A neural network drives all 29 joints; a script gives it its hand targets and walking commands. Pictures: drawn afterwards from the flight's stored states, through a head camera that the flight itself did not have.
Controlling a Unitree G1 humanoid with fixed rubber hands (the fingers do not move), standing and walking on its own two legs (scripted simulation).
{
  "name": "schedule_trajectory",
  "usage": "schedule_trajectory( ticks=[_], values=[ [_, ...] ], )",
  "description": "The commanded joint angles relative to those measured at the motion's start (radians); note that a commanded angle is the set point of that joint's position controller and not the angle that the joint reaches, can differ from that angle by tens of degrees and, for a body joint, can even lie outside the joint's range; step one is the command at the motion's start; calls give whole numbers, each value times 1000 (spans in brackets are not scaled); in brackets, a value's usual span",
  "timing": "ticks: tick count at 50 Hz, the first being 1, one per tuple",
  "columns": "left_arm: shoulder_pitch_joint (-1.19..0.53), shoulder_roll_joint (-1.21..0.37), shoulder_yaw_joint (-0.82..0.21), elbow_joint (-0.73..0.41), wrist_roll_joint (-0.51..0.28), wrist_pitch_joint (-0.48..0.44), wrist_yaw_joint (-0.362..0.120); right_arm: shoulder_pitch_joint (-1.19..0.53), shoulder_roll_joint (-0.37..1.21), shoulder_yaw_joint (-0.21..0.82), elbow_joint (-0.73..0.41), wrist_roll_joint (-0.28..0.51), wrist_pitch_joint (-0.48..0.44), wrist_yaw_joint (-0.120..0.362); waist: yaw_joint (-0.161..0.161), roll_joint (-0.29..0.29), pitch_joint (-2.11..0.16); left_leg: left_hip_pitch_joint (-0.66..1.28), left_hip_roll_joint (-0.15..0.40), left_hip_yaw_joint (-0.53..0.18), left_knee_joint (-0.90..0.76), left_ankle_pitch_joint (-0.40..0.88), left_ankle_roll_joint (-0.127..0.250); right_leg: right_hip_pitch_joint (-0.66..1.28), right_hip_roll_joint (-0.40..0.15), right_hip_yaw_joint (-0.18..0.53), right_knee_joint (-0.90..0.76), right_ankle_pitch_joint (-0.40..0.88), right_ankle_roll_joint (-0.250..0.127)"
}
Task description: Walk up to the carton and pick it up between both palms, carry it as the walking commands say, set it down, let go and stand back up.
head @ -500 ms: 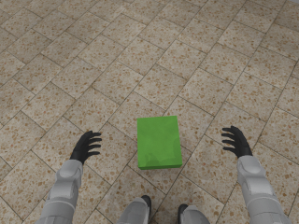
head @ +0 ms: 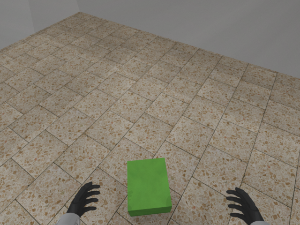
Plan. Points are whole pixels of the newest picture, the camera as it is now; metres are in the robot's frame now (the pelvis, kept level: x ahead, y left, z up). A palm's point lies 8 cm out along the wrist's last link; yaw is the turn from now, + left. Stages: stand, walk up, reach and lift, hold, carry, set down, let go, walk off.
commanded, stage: let go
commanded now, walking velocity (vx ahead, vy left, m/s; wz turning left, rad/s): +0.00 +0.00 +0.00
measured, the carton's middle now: (148, 186) +0.43 +0.07 -0.69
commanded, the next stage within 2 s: stand in 0.30 s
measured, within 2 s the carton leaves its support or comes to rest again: neither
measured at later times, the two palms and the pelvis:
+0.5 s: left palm (51, 223) +0.14 +0.29 -0.08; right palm out of the picture +0.13 -0.26 -0.08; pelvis +0.00 +0.02 +0.00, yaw +0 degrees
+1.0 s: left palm out of the picture +0.13 +0.32 -0.10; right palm out of the picture +0.11 -0.27 -0.09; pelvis +0.00 +0.03 +0.00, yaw -1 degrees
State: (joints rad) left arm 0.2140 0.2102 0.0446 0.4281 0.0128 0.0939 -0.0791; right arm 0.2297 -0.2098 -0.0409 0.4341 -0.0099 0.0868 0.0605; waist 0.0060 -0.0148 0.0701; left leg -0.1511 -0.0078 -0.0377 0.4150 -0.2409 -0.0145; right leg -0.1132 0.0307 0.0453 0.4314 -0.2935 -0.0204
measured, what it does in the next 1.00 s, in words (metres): stands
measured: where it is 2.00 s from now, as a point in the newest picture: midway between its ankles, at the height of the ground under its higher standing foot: outside the picture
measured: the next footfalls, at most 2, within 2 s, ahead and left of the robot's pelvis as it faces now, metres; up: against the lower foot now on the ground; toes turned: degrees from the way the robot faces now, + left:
none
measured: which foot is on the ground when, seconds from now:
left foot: down 0.00-1.00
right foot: down 0.00-1.00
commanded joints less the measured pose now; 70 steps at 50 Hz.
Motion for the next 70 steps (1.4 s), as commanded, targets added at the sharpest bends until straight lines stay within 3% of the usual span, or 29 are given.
schedule_trajectory(
  ticks=[1,15,16,18,20,27,44,70],
  values=[
    [-18,103,31,-81,5,8,4,-42,-78,-22,-92,0,4,3,10,5,-48,98,-51,55,-22,210,8,-39,1,-27,-79,251,58],
    [-33,100,21,-120,-20,108,54,-31,-106,4,-55,10,-17,-29,-5,-2,-92,44,-59,22,20,213,5,-37,7,-32,-21,272,41],
    [-50,232,54,6,22,34,91,-60,-202,-28,73,-38,-33,-60,13,-99,-48,-41,40,-9,35,169,-8,-116,-53,19,-41,139,54],
    [-57,217,46,35,34,-26,99,-38,-219,-36,116,-42,-53,-76,-15,-49,-61,-44,41,-19,18,67,1,-120,-67,58,-62,20,40],
    [-61,203,41,64,31,-55,92,-63,-217,-33,148,-41,-71,-77,-10,-2,-64,-70,53,-35,1,32,10,-106,-68,60,-51,22,31],
    [-54,240,36,160,25,-86,89,-93,-242,-34,232,-30,-93,-76,-7,34,-124,-24,77,-57,5,230,17,-42,-80,69,-25,212,28],
    [-58,289,8,307,21,-101,103,-97,-299,-22,361,-24,-102,-86,-10,17,-118,33,94,-66,-18,319,24,-24,-100,75,-40,283,26],
    [-77,327,-10,454,14,-110,101,-128,-327,-4,505,-13,-106,-78,-10,13,-70,42,107,-79,-94,182,36,-30,-122,100,-120,195,15]
  ],
)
